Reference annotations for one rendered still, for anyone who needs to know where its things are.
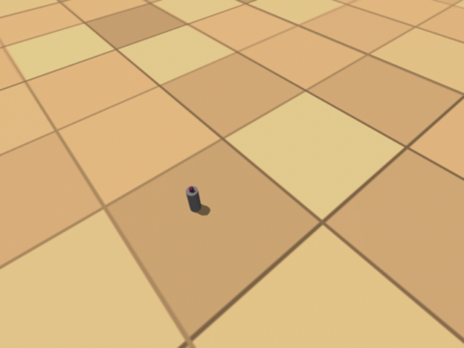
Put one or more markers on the bottle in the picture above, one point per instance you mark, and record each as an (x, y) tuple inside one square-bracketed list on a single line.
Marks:
[(193, 198)]

